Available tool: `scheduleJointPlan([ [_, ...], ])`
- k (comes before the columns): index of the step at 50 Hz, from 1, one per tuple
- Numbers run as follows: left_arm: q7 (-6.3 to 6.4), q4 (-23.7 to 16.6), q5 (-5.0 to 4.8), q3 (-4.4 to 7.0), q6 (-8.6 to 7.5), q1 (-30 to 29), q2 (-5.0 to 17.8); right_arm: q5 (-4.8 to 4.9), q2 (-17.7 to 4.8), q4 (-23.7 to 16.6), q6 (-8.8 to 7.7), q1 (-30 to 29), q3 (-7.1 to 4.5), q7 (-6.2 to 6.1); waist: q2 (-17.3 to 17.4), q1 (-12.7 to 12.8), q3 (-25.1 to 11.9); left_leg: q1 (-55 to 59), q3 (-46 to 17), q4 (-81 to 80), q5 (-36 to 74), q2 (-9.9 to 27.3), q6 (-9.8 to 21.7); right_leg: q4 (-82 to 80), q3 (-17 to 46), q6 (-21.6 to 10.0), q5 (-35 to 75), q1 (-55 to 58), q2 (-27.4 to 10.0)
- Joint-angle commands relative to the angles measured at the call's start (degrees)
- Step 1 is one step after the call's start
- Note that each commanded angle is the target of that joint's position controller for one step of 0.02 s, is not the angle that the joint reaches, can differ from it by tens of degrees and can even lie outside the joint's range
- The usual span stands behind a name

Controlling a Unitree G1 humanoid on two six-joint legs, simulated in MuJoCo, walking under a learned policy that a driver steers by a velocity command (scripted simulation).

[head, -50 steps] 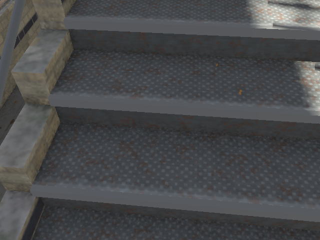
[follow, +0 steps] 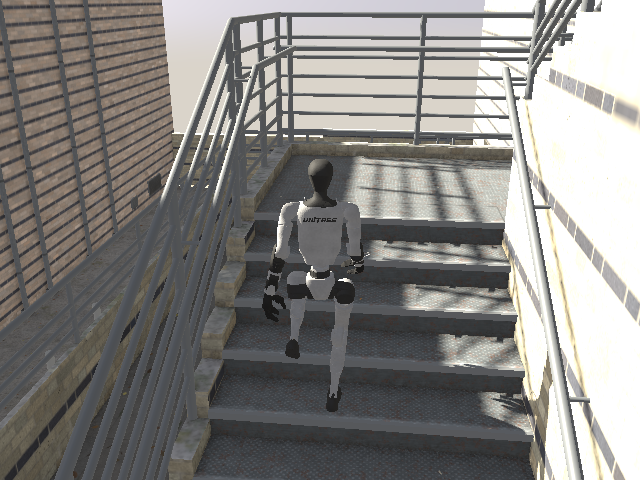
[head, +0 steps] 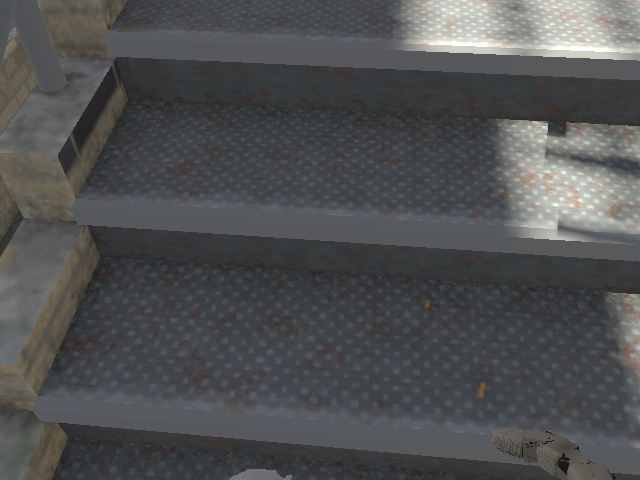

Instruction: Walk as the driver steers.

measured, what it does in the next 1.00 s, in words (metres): climbs, turning right: left foot 0.16 m higher, then right foot 0.16 m higher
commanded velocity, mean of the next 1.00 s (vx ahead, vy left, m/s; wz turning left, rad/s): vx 0.50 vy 0.00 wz -0.24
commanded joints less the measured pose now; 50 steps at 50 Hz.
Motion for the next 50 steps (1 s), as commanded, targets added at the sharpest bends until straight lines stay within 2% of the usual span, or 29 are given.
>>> scheduleJointPlan([
  [1,-0.91,-1.7,-0.20,-0.84,-3.42,-1.3,2.2,0.30,3.7,-6.3,0.99,-5.2,2.30,-1.99,-4.4,-2.1,8.7,-13.3,3.8,11.7,-7.7,0.3,0.3,-25.9,15.8,-5.7,10.8,-2.2,-15.1],
  [3,-0.31,0.0,-1.70,-1.00,-3.08,1.6,2.4,-0.73,3.0,-9.4,0.63,-10.7,3.47,-1.63,-0.9,-2.6,9.9,-12.3,7.1,-5.1,-8.7,4.4,0.8,-28.0,10.9,-2.3,3.5,-1.0,-11.2],
  [6,3.18,0.2,-2.79,-0.65,-1.19,8.1,3.8,-0.50,1.2,-10.6,1.67,-14.9,4.04,0.91,-3.7,2.9,2.4,8.9,17.7,-31.6,-5.1,6.8,0.2,-40.7,9.3,-5.7,24.8,4.0,-10.7],
  [8,3.67,-3.7,-3.56,-0.03,-1.51,6.1,8.2,1.73,3.1,-6.7,1.11,-9.0,4.01,1.07,-7.1,0.3,-9.1,35.9,22.3,-45.8,-6.1,-0.8,1.0,-30.4,5.6,-7.2,83.4,7.4,-12.8],
  [10,2.82,-6.4,-2.61,2.16,-2.84,3.6,14.2,1.12,-3.7,-1.7,2.51,7.6,1.03,0.44,-15.6,-6.8,-18.8,41.2,19.4,-57.8,-14.2,-4.0,2.1,-9.2,5.9,-6.4,106.1,24.9,-16.5],
  [11,1.32,-8.1,-3.56,2.64,-3.93,0.2,13.7,-0.61,-7.7,0.2,2.39,13.4,-0.28,0.29,-14.8,-10.1,-22.0,49.5,14.1,-66.0,-10.5,-2.9,4.0,4.0,6.0,-4.9,101.5,23.4,-16.4],
  [12,-0.10,-12.5,-4.29,1.89,-4.42,1.7,9.7,-2.22,-13.3,3.5,1.83,19.0,-2.55,0.14,-4.6,-9.1,-25.0,63.1,-13.6,-74.3,-23.7,10.8,11.5,27.1,8.2,-1.5,73.6,1.7,-8.6],
  [13,-2.13,-14.5,-1.22,2.88,-4.07,-2.8,7.1,-1.75,-16.9,4.8,3.25,18.2,-4.67,-0.40,5.3,-9.4,-23.7,62.5,-44.5,-101.4,-35.4,18.7,13.1,54.0,13.0,0.6,14.4,-12.1,3.6],
  [14,-1.69,-18.0,0.83,2.23,-3.39,-3.4,1.5,-1.06,-16.0,5.8,2.31,9.5,-5.12,0.12,3.0,-4.1,-19.0,59.1,-48.0,-106.7,-42.8,20.4,10.5,73.9,22.6,0.3,14.2,-23.8,1.8],
  [15,-0.86,-21.3,1.76,1.15,-2.90,-7.0,-0.6,0.15,-11.9,7.9,1.21,5.9,-4.03,0.25,-1.1,-0.5,-8.7,50.9,-37.9,-104.2,-37.9,19.3,8.3,79.6,18.3,-0.1,15.9,-30.2,-0.7],
  [16,0.03,-23.4,1.43,0.28,-2.41,-11.1,-2.4,-0.34,-8.9,11.9,0.14,8.0,-3.46,0.28,-5.7,0.0,-0.5,45.9,-27.2,-100.6,-28.1,17.8,7.0,82.3,16.6,-1.4,15.3,-36.6,-1.5],
  [17,0.81,-24.2,0.55,-1.27,-1.30,-11.4,-5.9,-1.67,-3.3,16.0,-0.30,10.7,-1.91,0.08,-6.0,1.8,3.0,43.9,-18.4,-97.8,-17.9,14.9,5.0,85.3,18.3,-2.6,14.7,-40.9,-1.4],
  [19,1.38,-24.0,-0.35,-3.56,0.59,-9.3,-10.0,-1.28,2.8,21.3,-1.10,16.9,-0.01,0.12,-4.8,3.6,7.3,42.5,-5.7,-95.9,-5.0,10.9,0.9,86.4,20.3,-3.5,12.8,-47.4,-1.1],
  [21,1.81,-25.5,-1.60,-3.99,2.02,-11.2,-9.1,-1.54,0.2,20.7,-2.01,14.2,0.07,0.33,-3.1,5.8,9.7,37.5,1.9,-100.5,-2.9,10.8,-1.0,75.0,19.6,-1.9,12.0,-47.1,-0.1],
  [22,2.69,-26.3,-2.14,-4.16,2.53,-16.1,-9.3,-1.93,-1.5,21.8,-3.26,18.0,0.30,0.58,0.3,2.5,7.5,39.9,2.1,-103.9,2.3,12.8,-0.3,85.6,14.7,-2.0,10.6,-49.6,2.7],
  [25,4.40,-31.4,-1.15,-4.33,3.53,-25.2,-7.5,-0.42,-7.5,23.3,-5.62,20.4,-0.47,1.34,0.8,3.4,9.0,46.3,5.2,-109.0,1.1,14.4,-0.3,87.7,14.7,-3.2,2.5,-59.0,0.3],
  [29,1.76,-34.5,-0.35,-5.17,4.54,-31.0,-5.1,0.91,-9.7,25.0,-4.80,27.8,-1.04,-0.99,-2.0,0.8,4.5,55.1,9.7,-120.7,9.2,12.9,1.5,60.9,2.6,-3.2,3.0,-47.7,-5.6],
  [31,0.79,-32.0,-1.36,-6.48,4.42,-29.3,-9.1,2.18,-9.2,23.3,-3.84,26.1,-0.72,-2.08,-2.6,2.3,-1.6,59.0,17.6,-115.9,46.1,11.5,1.7,45.4,-4.3,-5.3,-2.8,-29.9,-4.2],
  [32,1.04,-31.4,-2.68,-6.42,4.27,-29.1,-7.8,3.09,-12.3,21.9,-3.60,27.2,-1.29,-2.54,0.3,2.1,-5.0,56.9,17.0,-111.3,77.8,13.6,2.7,39.0,-7.6,-5.4,-2.1,-17.5,-0.2],
  [34,1.52,-26.4,-2.20,-3.86,5.39,-14.3,-2.3,2.61,-17.1,19.6,-3.95,26.6,-2.66,-2.37,8.9,7.6,-13.9,69.6,16.1,-91.0,99.7,18.5,2.4,29.0,-6.5,-6.8,-6.2,-8.7,4.6],
  [35,1.05,-24.9,-0.77,-2.54,5.31,-9.1,1.4,2.66,-18.7,17.7,-4.38,24.9,-3.33,-1.01,9.6,10.2,-18.2,69.1,16.2,-79.0,94.3,18.0,2.1,20.2,-1.4,-8.0,-6.3,0.0,5.6],
  [36,1.51,-23.3,-0.05,-0.24,5.24,-6.8,6.7,1.80,-16.5,13.1,-5.22,22.9,-3.19,-0.06,4.0,10.4,-17.7,49.6,14.6,-59.6,72.1,13.0,-0.3,10.8,22.0,-12.4,-18.5,10.3,-1.2],
  [37,1.61,-21.6,-0.07,2.23,6.29,-5.8,12.0,0.14,-12.1,8.9,-5.66,17.3,-3.01,2.41,-11.8,11.1,-16.0,31.6,11.9,-31.1,4.2,-2.3,-4.1,-12.6,57.4,-19.6,-26.9,12.0,-12.6],
  [38,1.36,-23.4,-1.07,2.77,6.02,-14.2,11.4,-2.03,-9.0,6.6,-6.05,18.5,-3.21,2.92,-9.9,6.0,-15.8,23.2,-1.7,-8.5,5.4,0.2,-4.3,-22.5,67.9,-18.1,-23.2,11.6,-15.3],
  [40,1.55,-17.6,-1.16,1.66,3.90,-12.3,6.4,-2.62,-4.2,0.4,-4.72,11.5,-1.48,1.90,1.4,1.3,-2.0,11.9,0.3,0.4,7.5,3.1,-3.5,-18.4,52.6,-11.6,-16.6,1.0,-13.6],
  [43,0.79,-10.8,-0.36,0.10,1.70,-8.4,-1.2,-1.59,1.2,0.0,-2.02,13.4,1.24,0.12,2.7,-2.7,6.8,3.0,2.3,3.1,4.1,5.1,-1.8,-12.7,29.6,-6.9,6.0,-7.0,-6.6],
  [46,-0.09,-8.4,-0.71,-0.49,-0.38,-3.9,1.2,-1.68,1.5,-3.0,0.06,5.9,2.41,-0.06,0.0,-1.6,7.9,-1.7,6.9,-4.3,0.8,5.5,-3.2,-14.7,24.8,-3.8,14.0,-7.8,-4.3],
  [49,0.36,-5.7,-0.24,-0.06,-1.99,2.7,6.1,-1.41,3.2,-7.7,-0.26,-4.3,3.85,-2.19,-7.7,2.1,5.8,-18.2,8.5,11.3,-11.9,5.6,-2.4,-17.9,30.7,-6.3,17.8,4.6,-8.7],
  [50,0.07,-5.0,-1.06,-0.35,-2.06,3.3,5.2,-2.27,4.0,-10.6,-0.43,-9.6,5.08,-2.40,-5.2,1.6,7.3,-16.1,8.1,1.4,-12.3,7.0,-1.8,-19.6,29.6,-4.3,12.0,1.2,-6.7],
])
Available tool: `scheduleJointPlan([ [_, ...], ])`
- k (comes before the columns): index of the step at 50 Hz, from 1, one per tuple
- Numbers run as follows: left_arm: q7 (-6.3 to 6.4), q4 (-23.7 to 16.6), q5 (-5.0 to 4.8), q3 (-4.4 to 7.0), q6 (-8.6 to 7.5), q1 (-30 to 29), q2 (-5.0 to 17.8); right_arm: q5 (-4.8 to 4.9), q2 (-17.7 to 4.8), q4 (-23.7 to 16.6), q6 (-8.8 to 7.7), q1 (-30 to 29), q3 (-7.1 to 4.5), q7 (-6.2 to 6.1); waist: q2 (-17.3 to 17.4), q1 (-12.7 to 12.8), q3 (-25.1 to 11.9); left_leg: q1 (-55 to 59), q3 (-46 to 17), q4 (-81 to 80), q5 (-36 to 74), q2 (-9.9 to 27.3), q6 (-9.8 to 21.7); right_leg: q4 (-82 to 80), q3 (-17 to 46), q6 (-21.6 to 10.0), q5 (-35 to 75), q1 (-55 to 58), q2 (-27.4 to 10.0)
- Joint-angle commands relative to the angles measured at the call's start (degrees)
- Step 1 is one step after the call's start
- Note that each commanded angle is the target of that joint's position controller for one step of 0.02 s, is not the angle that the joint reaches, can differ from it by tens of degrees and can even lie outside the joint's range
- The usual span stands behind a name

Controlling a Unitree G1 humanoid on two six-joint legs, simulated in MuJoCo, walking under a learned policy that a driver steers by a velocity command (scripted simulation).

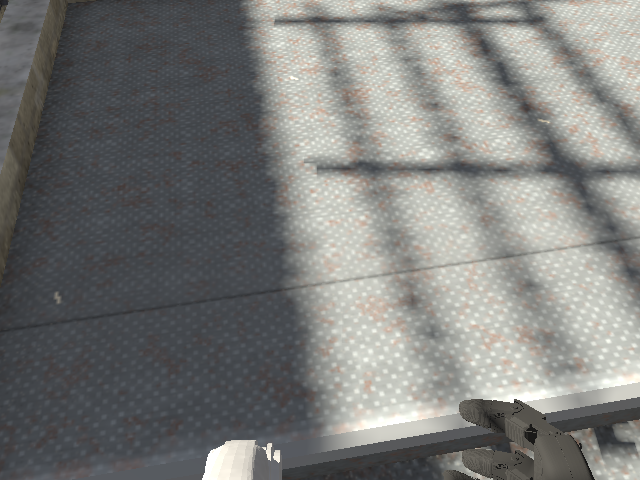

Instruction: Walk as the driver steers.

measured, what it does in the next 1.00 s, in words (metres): climbs, turning right: left foot 0.16 m higher, then right foot 0.16 m higher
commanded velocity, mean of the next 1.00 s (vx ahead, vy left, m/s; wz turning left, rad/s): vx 0.36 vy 0.00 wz -0.46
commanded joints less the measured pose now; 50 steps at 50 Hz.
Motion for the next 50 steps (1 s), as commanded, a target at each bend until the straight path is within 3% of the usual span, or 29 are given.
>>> scheduleJointPlan([
  [1,0.39,-0.7,-0.56,0.28,-1.72,2.6,5.4,-0.54,1.3,-8.9,-0.57,-12.4,2.64,-0.83,-3.6,0.1,8.7,-7.1,3.8,-6.8,-6.7,0.4,0.6,-18.3,16.8,-2.2,11.9,-3.7,-11.4],
  [4,3.53,-4.2,-1.28,1.80,0.76,2.2,7.4,-0.49,-0.4,-10.6,0.86,-14.3,2.09,0.75,-1.6,1.0,0.9,19.2,7.7,-36.2,-3.4,0.4,-0.2,-27.4,14.7,-5.6,45.3,-0.5,-14.6],
  [6,3.54,-7.9,-1.10,3.05,1.39,-3.1,9.9,1.58,-2.5,-3.8,0.52,2.8,0.28,0.65,-7.3,-6.4,-12.4,46.4,9.4,-48.1,-0.8,-5.9,2.1,-14.3,8.5,-3.7,89.3,1.8,-14.0],
  [7,2.83,-8.7,-2.11,4.21,0.11,-5.5,13.3,2.79,-7.9,-1.4,0.93,11.3,-2.21,0.32,-11.0,-11.3,-17.7,53.8,7.3,-53.6,0.5,-5.9,2.1,-5.1,9.7,-3.6,100.2,7.2,-15.7],
  [8,1.59,-9.3,-3.41,4.96,-1.44,-6.5,14.7,2.18,-11.4,0.6,0.28,14.8,-3.73,0.42,-9.3,-14.1,-19.9,60.4,6.9,-66.2,0.0,-7.7,2.4,4.9,7.9,-2.4,99.5,9.3,-14.5],
  [9,0.62,-10.7,-2.61,4.89,-2.74,-6.2,11.7,0.27,-16.1,2.9,-0.14,19.4,-5.78,0.36,-2.6,-14.9,-20.1,68.6,-8.8,-76.3,-6.2,-1.4,5.9,23.1,8.6,-0.5,76.3,1.4,-9.9],
  [10,-1.24,-13.7,-1.25,3.49,-2.42,0.9,3.3,0.87,-20.7,5.8,0.61,17.4,-7.32,0.32,20.5,-7.9,-20.6,73.4,-46.2,-97.2,1.3,16.0,16.4,51.8,5.7,3.9,8.8,-16.9,2.2],
  [11,-1.45,-14.0,2.30,3.65,-1.33,1.6,3.6,1.98,-15.8,4.7,1.26,13.1,-7.26,0.62,11.4,-5.9,-18.2,66.5,-56.8,-103.5,-18.1,17.0,17.5,68.9,7.7,3.4,8.8,-23.0,-1.4],
  [13,-0.31,-20.2,3.83,1.68,0.14,-9.7,-1.6,2.03,-8.9,11.6,-0.81,10.7,-5.93,1.35,-0.8,-2.6,0.3,54.1,-41.1,-101.6,-32.1,13.5,13.3,76.5,3.7,0.9,11.3,-37.2,-5.4],
  [15,0.92,-22.0,1.94,-0.26,1.36,-12.9,-4.4,0.05,-4.2,19.1,-3.06,15.6,-5.10,1.68,-2.5,-1.2,4.5,50.9,-26.6,-100.7,-16.4,10.0,9.5,83.6,6.0,-1.2,10.1,-42.8,-5.2],
  [17,1.75,-24.5,0.70,-1.42,2.85,-14.3,-6.5,0.34,-5.4,23.4,-3.88,18.6,-5.67,2.92,-0.6,1.4,5.9,53.5,-17.5,-102.4,-7.3,9.6,6.5,88.7,8.3,-2.2,7.4,-50.4,-5.1],
  [20,0.90,-26.3,0.30,-1.49,4.41,-19.2,-3.7,0.71,-6.1,23.3,-4.51,13.8,-4.75,3.50,0.6,4.4,7.7,47.5,-2.5,-107.1,0.6,6.9,2.6,73.7,6.2,-0.5,9.7,-47.3,-5.8],
  [21,0.82,-26.1,0.71,-0.81,4.65,-20.2,-1.7,0.86,-7.4,22.3,-4.96,13.2,-4.61,3.42,0.5,4.0,7.1,46.3,0.3,-108.5,6.5,6.9,2.6,70.2,4.0,0.4,12.9,-44.3,-5.8],
  [24,2.34,-28.1,1.33,-0.71,5.76,-27.8,-4.0,0.56,-13.0,24.7,-6.61,22.8,-6.24,3.19,4.0,-0.1,7.0,60.6,-2.6,-111.5,8.1,11.5,5.7,84.6,1.5,-0.3,5.6,-58.4,-5.8],
  [27,2.86,-32.9,0.72,-2.32,4.85,-40.8,-6.2,0.00,-11.7,26.3,-5.72,31.2,-5.76,2.02,1.9,-4.6,10.5,76.3,1.1,-115.1,6.3,12.3,2.7,77.4,-1.5,0.4,-6.8,-73.8,-9.4],
  [28,2.42,-35.2,0.80,-3.14,4.75,-43.9,-7.2,0.30,-9.1,27.5,-4.56,33.7,-5.30,1.16,3.4,-5.2,10.4,77.4,2.8,-115.9,13.9,11.0,1.9,72.6,-3.1,0.4,-8.1,-71.6,-11.2],
  [30,0.13,-35.8,0.69,-4.01,4.78,-42.7,-6.3,0.92,-10.1,26.0,-2.78,30.6,-5.04,-0.45,2.7,-4.5,7.2,76.5,8.3,-120.3,27.3,9.1,3.6,54.4,-10.5,0.9,-7.1,-58.8,-13.5],
  [31,-0.98,-35.9,-1.20,-5.00,5.14,-42.0,-8.5,2.29,-11.0,25.5,-1.96,28.5,-5.15,-0.68,2.8,-3.8,4.3,70.4,11.3,-123.8,40.0,8.9,4.1,39.2,-14.6,-0.9,-4.9,-39.6,-13.2],
  [32,-0.95,-32.8,-2.59,-3.59,6.39,-37.4,-6.3,2.55,-14.6,24.1,-1.62,29.4,-5.88,-0.63,2.7,-4.1,-1.2,70.6,10.8,-117.7,64.8,9.7,5.3,35.5,-21.5,-0.6,-8.4,-26.1,-7.0],
  [33,-0.65,-30.3,-2.52,-2.33,7.17,-27.8,-4.1,3.30,-20.6,23.5,-2.14,30.0,-6.97,-0.45,7.7,-0.4,-7.3,76.8,10.9,-106.5,95.8,13.2,4.6,36.3,-22.5,-1.9,-7.3,-19.6,-3.5],
  [34,-0.55,-27.0,-2.09,-1.17,7.06,-14.6,-1.0,4.60,-25.1,22.0,-2.85,25.6,-8.27,0.46,11.0,6.0,-13.6,78.9,11.9,-92.0,104.9,13.3,2.1,28.4,-18.9,-4.4,1.0,-9.4,-2.2],
  [35,-0.20,-25.2,-1.83,0.88,5.68,-7.4,3.7,5.75,-24.7,19.2,-4.57,23.0,-8.71,1.78,12.8,10.1,-18.5,66.6,11.7,-75.4,91.3,8.5,-1.6,19.7,-6.4,-6.8,8.2,6.5,-3.4],
  [36,0.31,-25.7,-0.12,3.09,4.85,-8.1,10.5,5.68,-20.6,14.5,-5.56,23.6,-7.54,3.62,-4.7,10.3,-23.4,44.5,10.7,-46.0,28.9,-2.0,-6.6,6.6,24.8,-15.0,20.3,21.7,-18.1],
  [37,1.79,-27.7,-0.05,4.92,6.11,-12.8,14.1,4.29,-19.0,11.4,-6.00,20.2,-7.98,5.36,-11.3,7.7,-30.8,42.3,-1.2,-19.7,2.3,-8.3,-6.3,-4.4,45.5,-17.8,37.5,18.5,-25.1],
  [39,1.92,-24.3,-0.10,4.30,5.80,-19.4,10.6,3.31,-10.7,6.6,-3.91,14.9,-6.18,3.60,2.1,1.5,-21.9,35.5,-4.8,-11.8,6.6,-4.0,-5.2,-4.0,37.6,-13.4,15.9,6.3,-22.5],
  [41,2.50,-20.2,-0.18,2.45,4.07,-19.9,4.6,1.07,-6.3,2.9,-1.61,13.9,-4.03,0.49,1.6,-4.3,-5.3,29.0,-5.7,-13.8,2.6,-2.4,-3.4,-3.1,27.8,-9.2,16.3,-9.2,-17.3],
  [43,2.66,-18.1,0.08,1.61,3.20,-19.2,2.3,0.35,-6.2,1.7,0.84,14.7,-3.00,-1.06,0.8,-6.8,0.5,28.3,-6.1,-20.3,0.6,-0.9,-3.7,-4.4,18.6,-6.5,19.5,-16.4,-14.8],
  [47,1.98,-18.7,0.61,2.17,1.62,-16.0,7.0,0.23,-11.9,2.0,3.00,13.0,-4.26,-2.15,1.9,-5.7,-1.2,31.5,-3.0,-39.5,5.1,0.1,-6.5,-7.7,14.6,-5.2,45.5,-12.5,-14.4],
  [50,3.01,-19.6,-0.34,2.81,2.28,-12.3,9.1,0.78,-10.9,0.9,3.96,7.7,-3.75,-1.68,-0.8,-3.1,-3.4,27.9,-3.4,-46.7,9.4,0.0,-6.8,-9.2,16.7,-2.2,36.9,-4.6,-14.4],
])
Over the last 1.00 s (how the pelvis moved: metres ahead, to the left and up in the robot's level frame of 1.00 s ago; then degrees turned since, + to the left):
0.62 -0.04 0.33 -18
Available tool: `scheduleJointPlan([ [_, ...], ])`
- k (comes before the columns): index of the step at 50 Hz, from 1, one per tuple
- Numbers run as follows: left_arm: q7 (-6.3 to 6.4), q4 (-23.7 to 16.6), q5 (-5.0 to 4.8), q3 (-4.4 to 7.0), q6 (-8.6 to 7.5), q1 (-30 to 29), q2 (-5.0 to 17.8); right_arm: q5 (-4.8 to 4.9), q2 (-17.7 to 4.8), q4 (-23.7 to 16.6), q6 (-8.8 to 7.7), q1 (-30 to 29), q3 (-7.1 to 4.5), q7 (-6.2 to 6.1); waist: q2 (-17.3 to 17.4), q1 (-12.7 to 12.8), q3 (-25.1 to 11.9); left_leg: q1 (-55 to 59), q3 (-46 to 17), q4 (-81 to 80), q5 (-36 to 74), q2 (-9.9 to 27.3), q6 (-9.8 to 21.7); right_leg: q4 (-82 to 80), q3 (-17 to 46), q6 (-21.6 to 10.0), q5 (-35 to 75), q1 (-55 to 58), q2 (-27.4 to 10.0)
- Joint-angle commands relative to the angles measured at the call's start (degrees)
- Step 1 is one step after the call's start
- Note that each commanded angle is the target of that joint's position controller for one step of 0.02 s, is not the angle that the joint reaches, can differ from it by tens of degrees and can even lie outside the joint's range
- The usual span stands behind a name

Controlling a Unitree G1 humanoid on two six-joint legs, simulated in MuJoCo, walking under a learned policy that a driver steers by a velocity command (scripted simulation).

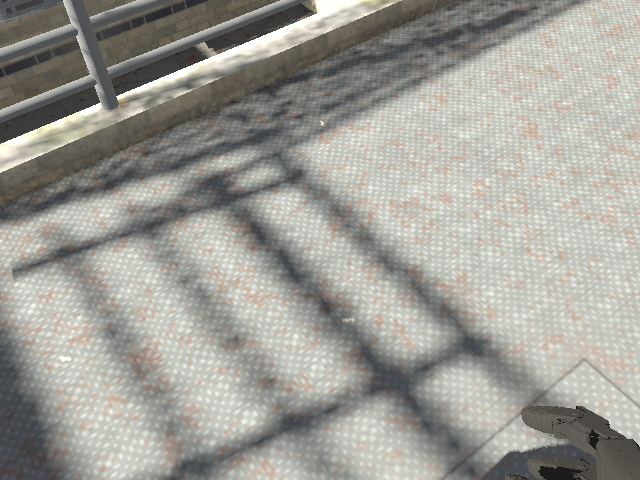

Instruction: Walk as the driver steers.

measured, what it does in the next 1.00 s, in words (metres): walks ahead, turning right: left foot, then right foot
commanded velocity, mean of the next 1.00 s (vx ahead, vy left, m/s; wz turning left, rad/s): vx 0.34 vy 0.00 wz -0.49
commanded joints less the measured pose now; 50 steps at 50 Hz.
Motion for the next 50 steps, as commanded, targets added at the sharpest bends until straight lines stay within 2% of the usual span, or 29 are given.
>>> scheduleJointPlan([
  [1,1.03,-5.8,-0.57,1.55,-0.24,0.0,6.7,0.11,-4.1,-0.1,1.96,5.6,-1.42,0.10,-1.6,-2.0,-7.2,2.6,-0.2,-6.0,5.1,0.3,-0.7,-11.6,19.2,-1.7,20.0,8.5,-13.7],
  [6,1.11,-7.0,-0.89,2.33,1.51,3.3,7.9,-0.14,-4.1,-1.5,3.23,-0.2,-1.13,1.03,-6.8,1.3,-7.1,1.2,-0.8,-15.5,5.8,-1.0,-1.2,-13.6,23.8,-2.2,7.1,16.3,-13.8],
  [9,0.17,-7.8,-0.18,2.79,1.13,4.4,8.8,-0.57,-5.4,-1.8,2.65,-1.9,-1.36,1.67,-9.6,2.5,-6.2,3.7,-0.8,-21.7,1.5,-1.8,-1.4,-18.1,27.7,-5.2,-13.3,17.6,-13.1],
  [12,-0.95,-7.7,0.53,3.17,0.98,5.0,9.4,-0.06,-5.9,-1.8,1.37,-3.2,-1.41,2.74,-11.5,3.0,-3.4,8.6,0.1,-30.0,-5.4,-3.2,-0.8,-18.3,29.2,-7.3,-17.8,16.8,-12.9],
  [13,-1.25,-7.2,0.47,3.21,0.99,5.8,9.3,0.15,-5.9,-1.9,1.06,-3.7,-1.31,2.82,-10.6,3.1,-3.3,11.8,0.1,-32.6,-8.1,-4.0,-0.4,-17.4,29.9,-7.7,-18.0,16.0,-12.6],
  [15,-2.01,-7.3,0.54,3.40,1.43,4.2,9.8,1.07,-6.7,-1.9,0.30,-0.6,-1.62,2.58,-11.7,1.5,-2.4,20.0,-0.4,-39.4,-12.5,-5.2,0.0,-15.6,30.6,-7.3,-18.1,12.1,-11.2],
  [17,-2.27,-7.4,0.52,3.84,1.98,-0.3,10.4,1.78,-6.9,0.1,-0.40,8.2,-2.23,1.96,-9.4,-4.2,-1.7,36.7,0.8,-52.3,-8.3,-6.0,0.8,-12.0,29.9,-4.2,-20.6,3.0,-8.6],
  [18,-2.10,-7.1,0.07,3.36,1.79,0.2,8.2,1.25,-8.7,0.7,-0.98,10.9,-2.81,1.20,-5.5,-5.2,-2.3,45.7,-0.9,-55.7,-7.2,-3.7,1.1,-7.1,27.1,-1.9,-23.1,-2.9,-6.0],
  [19,-2.09,-7.4,-0.75,2.02,1.43,3.0,2.8,0.07,-13.1,0.3,-1.63,15.3,-3.65,0.59,7.1,-5.4,-6.2,53.6,-14.6,-61.7,-20.1,10.1,2.9,8.8,18.4,1.5,-28.4,-8.4,-1.8],
  [20,-2.36,-9.1,-1.04,1.73,1.01,1.4,3.0,-0.17,-19.0,-0.9,-1.48,15.2,-4.91,0.58,15.5,-5.3,-4.6,55.1,-34.4,-70.5,-34.8,19.5,6.3,20.2,7.2,3.6,-26.3,-20.1,3.6],
  [21,-2.60,-9.0,1.44,2.61,0.83,-0.7,7.8,0.18,-17.5,0.4,-1.71,15.0,-5.46,1.02,11.9,-3.8,2.1,47.9,-36.3,-71.9,-37.5,18.9,9.0,24.7,6.7,3.9,-18.5,-22.6,-2.6],
  [22,-3.46,-7.9,1.78,3.15,0.83,-2.6,9.0,0.57,-13.2,0.6,-2.19,14.1,-4.44,1.60,8.2,-3.3,4.9,44.5,-30.0,-71.0,-32.4,16.1,8.7,25.8,6.8,4.3,-13.6,-20.9,-4.2],
  [23,-4.26,-6.7,1.46,3.17,1.01,-2.5,8.8,0.81,-11.1,1.0,-2.58,14.0,-3.82,1.97,7.0,-2.8,5.2,43.5,-21.6,-70.6,-24.0,12.7,7.4,25.9,6.3,5.2,-10.3,-18.8,-4.9],
  [25,-5.56,-4.4,1.49,3.24,1.64,-1.1,8.1,1.13,-9.4,2.2,-3.32,15.3,-3.18,1.47,9.6,-2.3,3.4,44.4,-11.7,-69.3,-9.2,9.0,5.9,30.1,4.7,6.0,-5.7,-17.0,-4.8],
  [28,-5.58,-5.4,1.49,2.57,1.79,-5.2,6.3,1.26,-10.0,4.9,-4.25,19.8,-3.45,1.16,7.4,-3.0,2.9,47.8,-5.5,-67.9,8.5,9.0,4.9,32.3,3.5,6.2,-1.9,-20.5,-5.5],
  [30,-5.64,-5.9,1.34,2.01,2.03,-7.3,5.1,1.02,-8.8,6.8,-4.28,22.6,-3.21,1.68,7.7,-4.0,0.9,51.6,-2.3,-66.7,15.0,9.1,5.5,33.2,2.6,6.4,-1.7,-23.3,-5.7],
  [33,-5.88,-7.5,1.90,1.09,2.26,-12.4,3.1,0.61,-7.9,9.8,-4.29,27.7,-2.93,2.06,7.0,-5.2,2.0,53.2,0.7,-65.6,25.7,10.2,6.8,27.6,1.3,6.4,-0.2,-24.9,-6.1],
  [34,-6.06,-7.6,1.44,0.54,2.18,-13.4,2.0,0.18,-7.6,10.7,-4.45,27.4,-2.83,2.26,6.6,-5.1,2.2,52.9,2.5,-65.4,27.9,9.3,6.6,23.5,0.1,6.1,1.2,-23.6,-5.8],
  [36,-6.24,-8.8,1.20,-0.36,1.95,-16.8,0.8,0.38,-8.0,12.5,-4.69,28.6,-2.77,2.39,6.6,-5.8,3.3,51.5,4.3,-66.4,30.3,8.9,6.3,15.8,-4.0,5.1,1.8,-19.2,-5.7],
  [38,-7.35,-9.6,0.68,-0.96,2.17,-19.3,1.3,0.92,-8.8,14.3,-4.11,30.6,-2.52,2.67,7.1,-6.5,4.7,51.9,4.8,-67.6,31.1,8.9,7.5,8.8,-6.2,3.0,0.7,-14.9,-5.1],
  [40,-7.24,-9.7,0.57,-1.18,2.28,-18.7,1.3,1.05,-9.9,16.3,-3.58,31.1,-2.52,2.56,7.5,-4.8,4.7,52.6,7.0,-64.6,45.2,9.9,8.1,3.4,-9.2,0.1,-2.3,-7.9,-3.5],
  [42,-5.63,-8.1,0.78,-0.62,1.39,-12.6,2.4,1.71,-11.4,18.4,-3.37,31.8,-2.54,1.99,8.0,-1.0,1.4,52.7,7.9,-54.6,62.8,11.1,8.0,0.6,-10.8,-2.6,-3.7,2.9,-0.8],
  [43,-4.40,-5.5,1.40,0.01,0.38,-4.1,3.9,2.23,-12.4,19.3,-3.25,31.9,-2.62,1.78,6.5,3.2,-2.8,49.0,9.1,-44.8,62.4,11.0,7.4,-3.3,-10.0,-4.1,-0.2,14.9,-0.2],
  [44,-3.24,-2.9,2.37,0.96,-0.26,4.9,6.3,2.68,-12.2,18.5,-3.56,30.3,-2.42,1.78,6.3,7.7,-8.0,38.6,9.9,-32.6,49.4,10.0,7.0,-4.6,-3.7,-5.8,-0.4,30.2,-5.2],
  [45,-1.89,-2.4,2.90,1.91,-0.38,10.2,11.7,3.07,-5.6,15.4,-3.99,32.1,-1.02,2.54,-6.0,6.4,-16.8,21.6,11.3,-11.4,-0.3,3.5,5.6,-5.4,21.2,-10.6,-4.4,47.0,-25.5],
  [46,-1.29,-3.0,0.76,2.52,0.02,12.0,13.0,2.90,-9.2,14.3,-3.78,32.0,-2.31,2.76,-5.6,6.6,-22.2,13.6,4.4,1.2,-17.9,-4.0,5.3,-13.3,43.9,-16.0,0.8,47.7,-34.3],
  [47,-0.96,-1.9,-0.35,2.25,0.37,8.5,11.1,2.26,-10.8,12.2,-3.73,24.6,-3.11,3.00,-1.0,5.4,-12.7,8.3,0.5,0.5,-10.8,-0.5,5.6,-15.0,33.0,-13.9,2.4,41.3,-30.0],
  [48,-0.97,-1.3,-0.75,1.41,0.05,4.8,8.5,2.05,-9.1,10.8,-4.32,21.4,-2.52,3.38,-2.4,3.2,-4.7,8.5,1.4,-3.0,-7.3,0.7,5.5,-17.3,25.2,-11.8,7.1,32.1,-27.1],
  [50,-1.39,0.0,-0.85,0.16,-0.99,1.4,4.8,0.31,-8.1,12.0,-3.05,22.8,-2.66,4.10,-1.4,-2.4,0.5,14.2,1.3,-9.7,-5.4,3.0,4.5,-21.1,15.8,-7.5,12.0,20.5,-21.1],
])
Over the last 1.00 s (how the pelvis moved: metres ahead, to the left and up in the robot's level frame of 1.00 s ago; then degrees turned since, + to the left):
0.54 -0.09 0.31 -27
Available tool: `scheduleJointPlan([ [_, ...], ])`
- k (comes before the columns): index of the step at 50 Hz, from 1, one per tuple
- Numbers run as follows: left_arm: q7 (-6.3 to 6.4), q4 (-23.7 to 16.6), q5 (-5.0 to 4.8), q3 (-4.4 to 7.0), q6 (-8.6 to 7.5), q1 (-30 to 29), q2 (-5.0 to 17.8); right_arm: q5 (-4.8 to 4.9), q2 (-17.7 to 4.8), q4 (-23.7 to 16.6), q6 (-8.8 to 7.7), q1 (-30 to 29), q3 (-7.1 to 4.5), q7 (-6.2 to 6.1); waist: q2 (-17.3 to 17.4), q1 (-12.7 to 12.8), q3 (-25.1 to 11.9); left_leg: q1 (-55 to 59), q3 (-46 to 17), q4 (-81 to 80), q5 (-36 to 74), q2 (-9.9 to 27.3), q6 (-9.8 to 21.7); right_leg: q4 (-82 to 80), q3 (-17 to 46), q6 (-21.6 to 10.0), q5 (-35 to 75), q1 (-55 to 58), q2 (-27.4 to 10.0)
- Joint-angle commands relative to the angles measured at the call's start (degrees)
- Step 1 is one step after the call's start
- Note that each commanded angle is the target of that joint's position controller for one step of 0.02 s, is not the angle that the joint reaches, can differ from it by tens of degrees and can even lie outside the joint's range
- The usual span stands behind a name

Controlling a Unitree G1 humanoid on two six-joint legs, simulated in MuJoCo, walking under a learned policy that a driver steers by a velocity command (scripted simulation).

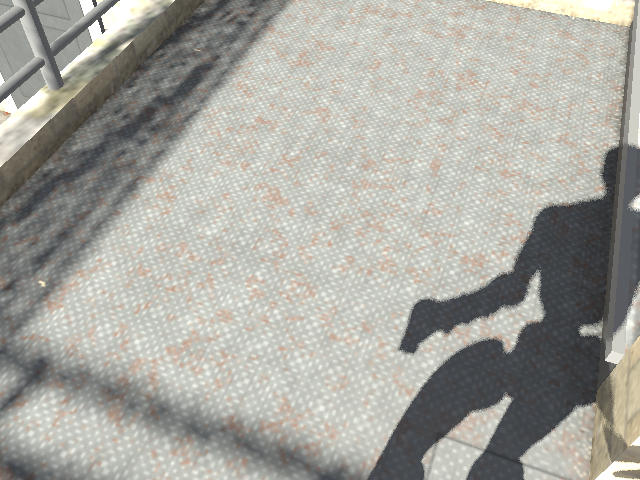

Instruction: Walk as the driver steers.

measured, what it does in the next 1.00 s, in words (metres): walks ahead: left foot, then right foot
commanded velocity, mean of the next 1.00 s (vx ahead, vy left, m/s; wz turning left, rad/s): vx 0.50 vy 0.00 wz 0.01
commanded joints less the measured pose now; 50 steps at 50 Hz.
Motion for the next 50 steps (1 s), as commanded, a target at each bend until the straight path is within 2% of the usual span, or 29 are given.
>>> scheduleJointPlan([
  [1,0.36,0.3,-0.98,1.27,-1.49,5.6,4.6,-1.72,-5.7,-4.6,0.41,0.2,-1.65,1.09,-1.6,0.5,-0.1,-13.9,-3.5,-1.3,3.7,4.1,-0.8,-19.4,18.5,-6.6,14.3,10.1,-17.0],
  [3,0.03,1.6,-1.10,1.18,-2.51,7.1,5.0,-1.86,-5.0,-4.6,1.29,-0.6,-1.77,1.75,-2.7,-0.4,1.1,-15.1,-2.2,-3.6,4.7,4.2,-1.7,-20.6,15.3,-6.9,20.0,8.9,-15.6],
  [5,0.03,2.6,-0.64,1.11,-2.87,9.1,5.5,-1.93,-4.3,-6.3,1.53,-6.4,-1.74,2.40,-3.7,0.2,2.5,-18.3,-1.0,-7.4,10.3,4.5,-2.1,-22.0,11.9,-6.3,22.2,8.2,-13.6],
  [8,-0.24,3.7,-0.85,0.80,-2.85,12.1,5.7,-1.44,-3.6,-9.0,1.51,-15.5,-1.31,2.77,-4.0,2.1,3.8,-18.8,0.8,-18.1,18.6,4.0,-2.7,-21.9,8.4,-4.1,26.6,8.3,-11.4],
  [10,-0.16,4.8,-1.16,1.03,-3.00,14.8,6.8,-1.04,-3.6,-10.4,1.35,-20.5,-0.96,2.68,-3.9,3.8,4.1,-18.0,1.8,-24.2,22.0,3.2,-2.6,-22.2,8.2,-2.7,28.4,10.2,-11.9],
  [14,0.67,7.4,-0.71,0.94,-2.94,19.1,8.2,-0.61,-4.0,-13.5,1.07,-28.5,-0.50,2.64,-3.2,6.0,5.8,-17.9,2.2,-32.5,23.4,1.7,-0.7,-22.5,9.7,-3.1,29.1,18.3,-15.4],
  [15,0.85,7.9,-0.39,0.94,-2.86,19.0,8.6,-0.65,-4.5,-13.9,0.96,-29.0,-0.65,2.60,-2.8,5.4,6.0,-17.3,2.0,-34.2,21.3,1.0,0.2,-21.5,9.6,-3.2,31.1,20.6,-16.2],
  [17,1.21,8.4,0.02,1.13,-2.80,17.6,10.1,-0.89,-5.7,-13.0,0.78,-25.2,-1.20,2.08,-3.7,3.1,3.6,-10.7,3.0,-36.6,15.2,-2.3,2.2,-15.4,8.6,-2.4,45.2,24.0,-16.8],
  [18,1.41,8.3,0.42,1.34,-2.55,16.3,10.7,-1.20,-7.3,-11.0,0.59,-19.8,-1.88,1.45,-4.7,0.7,0.1,-5.4,3.6,-37.5,12.0,-4.2,3.3,-8.5,7.8,-1.4,52.3,25.7,-16.1],
  [19,1.51,8.3,0.44,1.33,-2.25,15.8,10.9,-1.53,-8.6,-7.9,0.02,-10.4,-2.59,0.78,-3.5,-3.4,-5.2,6.0,4.1,-40.8,13.2,-5.6,4.8,2.8,6.2,-0.5,53.2,23.5,-14.3],
  [20,1.51,7.4,0.08,0.83,-2.36,16.4,9.6,-2.74,-11.8,-5.6,-0.59,-0.4,-3.58,0.00,-1.1,-6.8,-12.4,22.2,-3.4,-39.8,11.6,2.2,7.2,17.9,5.1,0.0,38.1,13.0,-12.5],
  [21,0.87,5.8,-2.64,-0.41,-2.38,23.9,3.5,-3.85,-19.1,-5.4,-0.67,3.2,-5.61,-0.23,13.7,-3.9,-21.7,39.9,-32.3,-42.5,7.9,20.9,16.2,42.9,1.7,3.2,1.2,-8.1,-1.8],
  [22,0.89,6.7,-0.49,0.95,-2.36,20.8,8.6,-1.06,-15.0,-5.4,0.09,0.8,-4.88,0.47,8.2,-4.1,-21.4,37.5,-43.6,-50.9,8.0,20.5,16.0,48.7,8.6,2.3,-16.0,-15.0,-0.1],
  [23,0.79,4.9,-0.41,1.15,-2.25,15.5,8.2,-0.54,-12.7,-5.6,0.30,-6.3,-4.16,0.42,5.6,-0.6,-9.9,27.8,-33.0,-52.1,4.1,18.2,14.0,48.9,9.2,2.2,-10.6,-18.6,-4.0],
  [24,0.54,4.3,-0.23,0.72,-2.45,12.7,7.5,-0.53,-9.0,-6.1,0.15,-10.2,-3.28,0.68,1.7,0.4,-4.7,19.6,-26.3,-54.6,6.4,16.1,12.4,45.5,8.3,2.1,-6.8,-17.7,-6.3],
  [25,0.28,4.2,-0.05,0.60,-1.99,11.8,6.4,-0.42,-7.5,-5.6,-0.18,-11.5,-2.78,0.73,1.9,2.0,-1.7,14.1,-20.9,-56.5,9.1,13.1,10.5,42.3,7.7,2.3,-5.3,-15.7,-8.1],
  [26,0.00,4.5,0.63,0.38,-1.06,13.1,5.6,-0.07,-6.3,-4.7,-0.46,-12.0,-2.38,0.69,2.9,3.9,-0.2,9.2,-16.7,-58.2,11.8,11.0,9.1,40.0,7.3,2.8,-4.5,-12.5,-9.2],
  [28,-0.61,5.1,1.01,0.15,0.22,14.1,4.3,-0.11,-6.1,-3.2,-1.47,-10.4,-2.34,0.91,3.2,4.9,0.0,6.2,-13.0,-60.1,16.4,9.3,9.1,38.2,6.3,3.5,-3.1,-10.5,-9.7],
  [30,-0.88,4.0,1.02,0.12,0.72,10.6,4.2,0.01,-7.5,-1.7,-1.98,-8.6,-2.74,1.08,3.2,5.0,1.8,5.9,-10.1,-62.4,17.4,8.6,9.5,34.5,5.5,4.4,0.3,-14.1,-11.0],
  [32,-0.93,2.5,0.93,0.03,0.74,5.2,4.4,0.10,-7.4,-0.4,-2.04,-6.4,-2.65,1.12,3.0,3.9,3.5,7.7,-8.2,-63.8,18.8,7.7,9.5,28.7,4.7,5.3,4.9,-18.2,-12.3],
  [36,-1.14,0.3,0.42,-0.73,0.30,-4.2,3.2,0.36,-7.9,1.3,-2.16,-2.8,-2.63,1.16,3.0,1.4,4.1,11.0,-4.6,-63.5,23.5,6.2,8.0,14.0,2.6,6.0,12.7,-17.7,-11.6],
  [40,-1.10,-1.6,0.21,-0.78,-0.02,-11.0,3.7,0.08,-8.4,3.3,-1.99,1.4,-2.55,0.67,2.9,-0.9,5.0,17.2,-5.1,-61.3,28.2,8.2,7.7,6.4,1.6,5.2,13.3,-16.7,-10.1],
  [43,-0.93,-2.3,0.25,-0.40,-0.74,-10.9,4.5,-0.49,-9.6,4.0,-1.52,1.1,-2.76,-0.02,3.1,0.4,4.7,21.3,-7.2,-56.5,35.9,10.0,7.4,2.6,2.0,3.7,7.3,-13.8,-8.2],
  [45,-0.26,0.3,0.47,0.45,-1.70,-2.2,5.9,-0.60,-10.8,3.7,-1.36,-1.3,-3.01,-0.21,3.1,4.7,0.5,20.4,-6.8,-46.5,46.6,8.7,5.9,-1.5,1.2,2.3,3.1,-1.5,-5.2],
  [46,0.46,3.4,1.28,1.40,-2.56,7.8,8.1,-0.37,-10.1,3.6,-1.39,-1.8,-2.74,-0.08,0.6,8.7,-5.5,15.2,-4.7,-35.0,43.6,5.6,4.8,-3.6,2.7,0.6,4.3,12.4,-6.2],
  [47,1.59,4.3,2.42,2.68,-3.17,17.8,13.4,0.35,-6.9,0.8,-1.78,-2.1,-1.81,0.19,-6.3,11.7,-14.7,4.9,-2.0,-17.8,24.1,1.5,3.5,-4.9,18.9,-2.2,-3.4,26.3,-21.4],
  [48,1.52,4.1,2.38,3.64,-2.58,16.9,17.4,2.50,-2.2,0.2,-1.39,5.3,-1.20,0.17,-17.6,7.4,-19.4,-13.1,-0.1,-1.4,-10.3,-7.3,2.0,-12.8,42.8,-8.6,-8.7,36.0,-33.7],
  [49,1.35,3.0,0.90,2.70,-1.94,12.2,12.3,0.50,-8.7,1.2,-0.58,0.9,-2.79,-0.25,-6.4,7.1,-12.8,-17.3,-5.0,2.4,-7.0,-3.4,2.7,-14.5,40.5,-6.7,-13.1,29.5,-30.4],
  [50,1.15,2.6,0.76,1.73,-1.91,7.6,8.8,0.32,-8.3,0.6,-0.44,-2.8,-3.04,0.23,-4.4,5.6,-6.3,-17.5,-5.7,1.2,-1.6,-1.4,2.8,-15.6,30.6,-4.7,-8.3,23.0,-27.8],
])
Over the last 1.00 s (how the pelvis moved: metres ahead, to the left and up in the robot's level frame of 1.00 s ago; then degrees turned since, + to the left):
0.37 -0.03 0.01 -28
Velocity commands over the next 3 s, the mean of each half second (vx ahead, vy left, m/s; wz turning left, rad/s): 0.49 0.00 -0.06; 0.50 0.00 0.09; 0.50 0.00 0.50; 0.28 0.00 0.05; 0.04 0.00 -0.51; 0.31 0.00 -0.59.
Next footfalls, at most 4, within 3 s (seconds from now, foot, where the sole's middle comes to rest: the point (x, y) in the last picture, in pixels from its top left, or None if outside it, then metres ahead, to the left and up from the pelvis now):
0.40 left None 0.41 0.12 -0.77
0.92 right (355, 381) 0.70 -0.08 -0.77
1.46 left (251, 296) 0.94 0.16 -0.77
1.98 right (266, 224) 1.18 0.12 -0.77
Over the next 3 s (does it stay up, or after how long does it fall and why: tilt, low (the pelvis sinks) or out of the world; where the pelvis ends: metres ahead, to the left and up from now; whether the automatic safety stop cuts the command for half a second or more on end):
stays up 1.17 0.15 0.00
